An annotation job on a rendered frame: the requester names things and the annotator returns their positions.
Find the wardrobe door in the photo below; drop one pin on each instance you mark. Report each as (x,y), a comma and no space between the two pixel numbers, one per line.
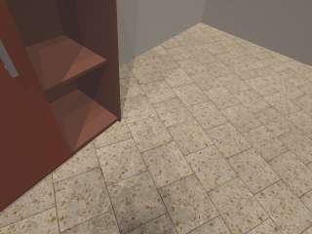
(31,142)

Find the handle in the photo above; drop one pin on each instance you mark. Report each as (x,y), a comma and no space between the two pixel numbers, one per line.
(7,61)

